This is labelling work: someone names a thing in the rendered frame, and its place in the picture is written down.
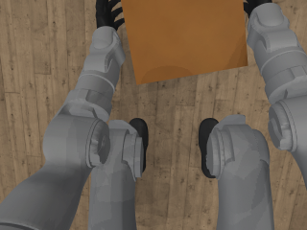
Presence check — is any robot left forearm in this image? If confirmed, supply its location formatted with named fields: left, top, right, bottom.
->
left=42, top=26, right=126, bottom=155

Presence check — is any carton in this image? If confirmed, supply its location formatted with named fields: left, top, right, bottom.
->
left=121, top=0, right=248, bottom=85

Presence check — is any robot right forearm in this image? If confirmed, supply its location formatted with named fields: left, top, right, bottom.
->
left=247, top=3, right=307, bottom=104

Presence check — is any robot right upper arm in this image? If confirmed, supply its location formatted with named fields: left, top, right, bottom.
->
left=268, top=95, right=307, bottom=191

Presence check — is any robot right thigh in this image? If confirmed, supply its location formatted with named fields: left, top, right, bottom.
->
left=206, top=124, right=275, bottom=230

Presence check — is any robot left upper arm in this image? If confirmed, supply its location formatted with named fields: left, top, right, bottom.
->
left=0, top=114, right=111, bottom=230

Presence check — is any robot right hand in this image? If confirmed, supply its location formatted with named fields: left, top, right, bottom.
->
left=243, top=0, right=272, bottom=18

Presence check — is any robot left hand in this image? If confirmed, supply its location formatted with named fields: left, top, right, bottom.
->
left=95, top=0, right=125, bottom=32

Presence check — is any robot left foot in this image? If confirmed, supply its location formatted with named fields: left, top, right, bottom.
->
left=129, top=118, right=149, bottom=172

